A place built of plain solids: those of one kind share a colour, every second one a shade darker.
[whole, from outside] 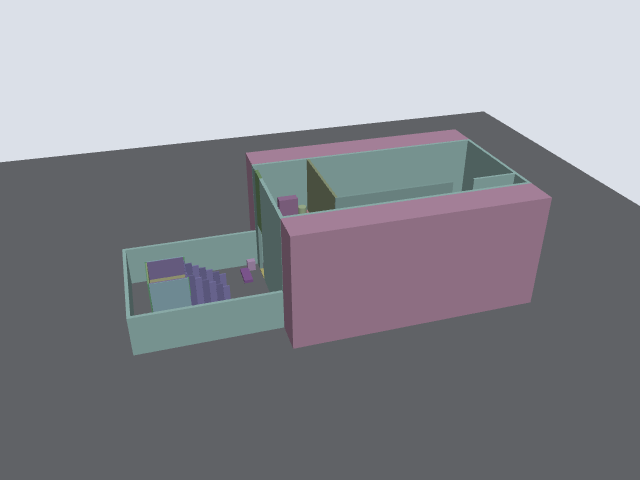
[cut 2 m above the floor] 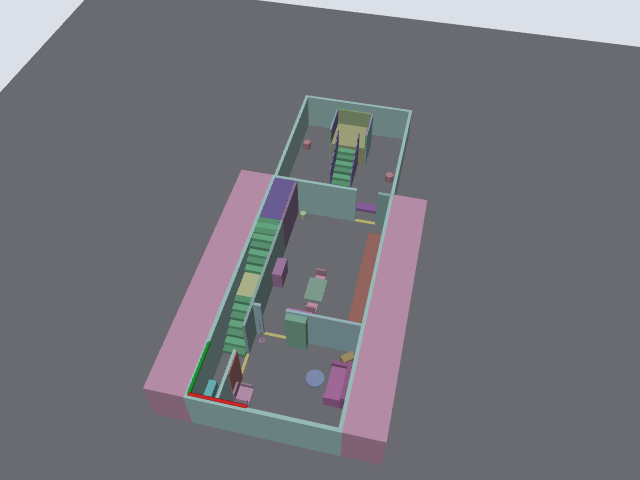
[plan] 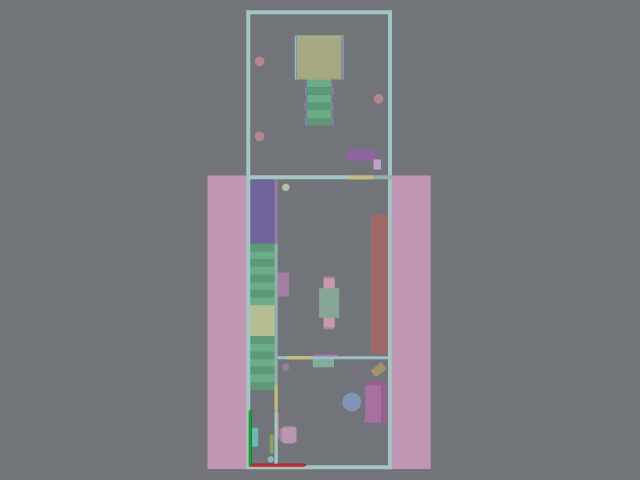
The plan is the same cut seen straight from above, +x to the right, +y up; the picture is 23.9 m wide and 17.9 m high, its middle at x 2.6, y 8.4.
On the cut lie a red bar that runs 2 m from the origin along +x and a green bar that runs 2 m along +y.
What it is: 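A terraced town house, two up and two down, 5.1 m between the party walls, 10.7 m deep; a hall 0.90 m wide; a stair of 16 risers of 162 mm on goings of 287 mm, 0.90 m wide, straight between the party wall and the hall's partition, arriving straight on the upper floor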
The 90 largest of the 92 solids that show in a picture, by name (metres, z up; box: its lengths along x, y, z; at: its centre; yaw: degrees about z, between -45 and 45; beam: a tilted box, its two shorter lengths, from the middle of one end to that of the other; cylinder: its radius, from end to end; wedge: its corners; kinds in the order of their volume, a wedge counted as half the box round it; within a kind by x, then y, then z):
{
 "neighbour_1": {"box": [1.46, 10.94, 5.24], "at": [-0.87, 5.33, 2.57]},
 "neighbour_2": {"box": [1.46, 10.94, 5.24], "at": [6.0, 5.33, 2.57]},
 "wall_1": {"box": [0.15, 10.96, 5.24], "at": [-0.07, 5.33, 2.57]},
 "wall_2": {"box": [0.15, 6.3, 1.85], "at": [-0.07, 13.81, 0.88]},
 "wall_3": {"box": [0.12, 2.0, 5.24], "at": [0.96, 1.0, 2.57]},
 "wall_4": {"box": [0.12, 5.28, 5.24], "at": [0.96, 5.62, 2.57]},
 "wall_5": {"box": [3.83, 0.15, 5.24], "at": [1.77, 10.74, 2.57]},
 "wall_6": {"box": [5.43, 0.15, 5.24], "at": [2.57, -0.07, 2.57]},
 "wall_7": {"box": [5.43, 0.15, 1.85], "at": [2.57, 16.89, 0.88]},
 "wall_8": {"box": [0.68, 0.15, 5.24], "at": [4.95, 10.74, 2.57]},
 "wall_9": {"box": [0.15, 10.96, 5.24], "at": [5.21, 5.33, 2.57]},
 "wall_10": {"box": [0.15, 6.3, 1.85], "at": [5.21, 13.81, 0.88]},
 "tread_1": {"box": [0.9, 0.29, 0.21], "at": [0.45, 2.95, 0.06]},
 "tread_2": {"box": [0.9, 0.29, 0.37], "at": [0.45, 3.24, 0.14]},
 "tread_3": {"box": [0.9, 0.29, 0.54], "at": [0.45, 3.52, 0.22]},
 "tread_4": {"box": [0.9, 0.29, 0.7], "at": [0.45, 3.81, 0.3]},
 "tread_5": {"box": [0.9, 0.29, 0.86], "at": [0.45, 4.1, 0.38]},
 "tread_6": {"box": [0.9, 0.29, 1.02], "at": [0.45, 4.39, 0.46]},
 "tread_7": {"box": [0.9, 0.29, 1.18], "at": [0.45, 4.67, 0.54]},
 "tread_8": {"box": [0.9, 0.29, 1.35], "at": [0.45, 6.11, 0.62]},
 "tread_9": {"box": [0.9, 0.29, 1.51], "at": [0.45, 6.4, 0.7]},
 "tread_10": {"box": [0.9, 0.29, 1.67], "at": [0.45, 6.68, 0.78]},
 "tread_11": {"box": [0.9, 0.29, 1.83], "at": [0.45, 6.97, 0.87]},
 "tread_12": {"box": [0.9, 0.29, 1.99], "at": [0.45, 7.26, 0.95]},
 "tread_13": {"box": [0.9, 0.29, 2.16], "at": [0.45, 7.55, 1.03]},
 "tread_14": {"box": [0.9, 0.29, 2.32], "at": [0.45, 7.83, 1.11]},
 "tread_15": {"box": [0.9, 0.29, 2.48], "at": [0.45, 8.12, 1.19]},
 "tread_16": {"box": [0.9, 0.29, 0.21], "at": [2.57, 12.81, 0.06]},
 "tread_17": {"box": [0.9, 0.29, 0.37], "at": [2.57, 13.09, 0.14]},
 "tread_18": {"box": [0.9, 0.29, 0.54], "at": [2.57, 13.38, 0.22]},
 "tread_19": {"box": [0.9, 0.29, 0.7], "at": [2.57, 13.67, 0.3]},
 "tread_20": {"box": [0.9, 0.29, 0.86], "at": [2.57, 13.96, 0.38]},
 "tread_21": {"box": [0.9, 0.29, 1.02], "at": [2.57, 14.24, 0.46]},
 "under_landing_1": {"box": [0.9, 2.4, 2.54], "at": [0.45, 9.46, 1.22]},
 "plat_1": {"box": [1.7, 1.6, 1.18], "at": [2.57, 15.19, 0.54]},
 "bedroom_front_wall_1": {"box": [4.17, 0.12, 2.7], "at": [3.05, 8.2, 3.84]},
 "half_landing_1": {"box": [0.9, 1.15, 1.18], "at": [0.45, 5.39, 0.54]},
 "kitchen_wall_1": {"box": [0.3, 0.12, 2.54], "at": [1.17, 4.01, 1.22]},
 "kitchen_wall_2": {"box": [2.84, 0.12, 2.54], "at": [3.71, 4.01, 1.22]},
 "sofa_1": {"box": [0.65, 1.24, 0.37], "at": [4.61, 2.36, 0.24]},
 "sofa_2": {"box": [0.86, 0.16, 0.65], "at": [4.68, 1.66, 0.28]},
 "sofa_3": {"box": [0.86, 0.16, 0.65], "at": [4.68, 3.06, 0.28]},
 "sofa_4": {"box": [0.24, 1.56, 0.83], "at": [4.99, 2.36, 0.36]},
 "partition_low_beyond_1": {"box": [0.12, 2.4, 2.54], "at": [0.96, 9.46, 1.22]},
 "dresser_1": {"box": [0.42, 0.9, 0.92], "at": [1.23, 6.74, 0.41]},
 "dresser_2": {"box": [0.42, 0.9, 0.92], "at": [4.92, 9.27, 3.0]},
 "shelf_1": {"box": [0.8, 0.3, 1.95], "at": [2.73, 3.8, 0.93]},
 "guard_ground_1": {"box": [0.06, 1.6, 2.08], "at": [1.69, 15.19, 0.99]},
 "guard_ground_2": {"box": [0.06, 1.6, 2.08], "at": [3.45, 15.19, 0.99]},
 "back_wall_over_door_1": {"box": [0.94, 0.15, 2.74], "at": [4.15, 10.74, 3.82]},
 "piece_1": {"box": [0.06, 0.29, 1.11], "at": [2.07, 12.81, 0.51]},
 "piece_2": {"box": [0.06, 0.29, 1.27], "at": [2.07, 13.09, 0.59]},
 "piece_3": {"box": [0.06, 0.29, 1.44], "at": [2.07, 13.38, 0.67]},
 "piece_4": {"box": [0.06, 0.29, 1.6], "at": [2.07, 13.67, 0.75]},
 "piece_5": {"box": [0.06, 0.29, 1.76], "at": [2.07, 13.96, 0.83]},
 "piece_6": {"box": [0.06, 0.29, 1.92], "at": [2.07, 14.24, 0.91]},
 "piece_7": {"box": [0.06, 0.29, 1.11], "at": [3.07, 12.81, 0.51]},
 "piece_8": {"box": [0.06, 0.29, 1.27], "at": [3.07, 13.09, 0.59]},
 "piece_9": {"box": [0.06, 0.29, 1.44], "at": [3.07, 13.38, 0.67]},
 "piece_10": {"box": [0.06, 0.29, 1.6], "at": [3.07, 13.67, 0.75]},
 "piece_11": {"box": [0.06, 0.29, 1.76], "at": [3.07, 13.96, 0.83]},
 "piece_12": {"box": [0.06, 0.29, 1.92], "at": [3.07, 14.24, 0.91]},
 "guard_far_ground_1": {"box": [1.82, 0.06, 2.08], "at": [2.57, 16.02, 0.99]},
 "guard_whole_1": {"box": [0.06, 1.6, 0.9], "at": [1.72, 15.19, 1.58]},
 "guard_whole_2": {"box": [0.06, 1.6, 0.9], "at": [3.42, 15.19, 1.58]},
 "kitchen_run_worktop_1": {"box": [0.62, 5.19, 0.04], "at": [4.82, 6.77, 0.88]},
 "plant_pot_1": {"cylinder": 0.18, "from": [0.35, 12.26, 0.0], "to": [0.35, 12.26, 0.38]},
 "plant_pot_2": {"cylinder": 0.18, "from": [0.35, 15.06, 0.0], "to": [0.35, 15.06, 0.38]},
 "plant_pot_3": {"cylinder": 0.18, "from": [4.78, 13.66, 0.0], "to": [4.78, 13.66, 0.38]},
 "shoe_rack_1": {"box": [0.3, 0.7, 0.5], "at": [0.15, 1.05, 0.2]},
 "door_leaf_front_room_1": {"box": [0.05, 0.97, 2.07], "at": [1.05, 1.48, 0.98]},
 "guard_far_whole_1": {"box": [1.7, 0.06, 0.9], "at": [2.57, 15.99, 1.58]},
 "yard_step_1": {"box": [1.09, 0.41, 0.2], "at": [4.15, 11.56, 0.05]},
 "bin_waste_1": {"cylinder": 0.14, "from": [1.32, 10.36, 0.0], "to": [1.32, 10.36, 0.31]},
 "bin_waste_2": {"cylinder": 0.2, "from": [4.78, 8.61, 2.59], "to": [4.78, 8.61, 2.97]},
 "meeting_table_1": {"box": [0.75, 1.1, 0.07], "at": [2.94, 6.05, 0.7]},
 "radiator_1": {"box": [0.14, 0.7, 0.6], "at": [0.8, 0.8, 0.42]},
 "bin_recycle_1": {"box": [0.28, 0.38, 0.55], "at": [4.73, 11.21, 0.23]},
 "box_cardboard_1": {"box": [0.51, 0.32, 0.36], "at": [4.78, 3.56, 0.13], "yaw": 38.9},
 "armchair_shell_1": {"box": [0.09, 0.48, 0.35], "at": [1.14, 1.14, 0.62]},
 "armchair_shell_2": {"box": [0.44, 0.06, 0.2], "at": [1.44, 0.84, 0.53]},
 "armchair_shell_3": {"box": [0.54, 0.55, 0.1], "at": [1.45, 1.14, 0.4]},
 "side_chair_1": {"box": [0.38, 0.08, 0.38], "at": [2.94, 5.11, 0.65]},
 "side_chair_2": {"box": [0.42, 0.42, 0.04], "at": [2.94, 5.35, 0.43]},
 "side_chair_3": {"box": [0.42, 0.42, 0.04], "at": [2.94, 6.75, 0.43]},
 "side_chair_4": {"box": [0.38, 0.08, 0.38], "at": [2.94, 6.99, 0.65]},
 "threshold_1": {"box": [0.13, 0.98, 0.07], "at": [0.96, 2.49, -0.01]},
 "threshold_2": {"box": [0.97, 0.13, 0.07], "at": [1.81, 4.01, -0.01]},
 "threshold_3": {"box": [0.93, 0.16, 0.08], "at": [4.15, 10.74, -0.01]},
 "coffee_table_1": {"cylinder": 0.35, "from": [3.78, 2.36, 0.33], "to": [3.78, 2.36, 0.4]}
}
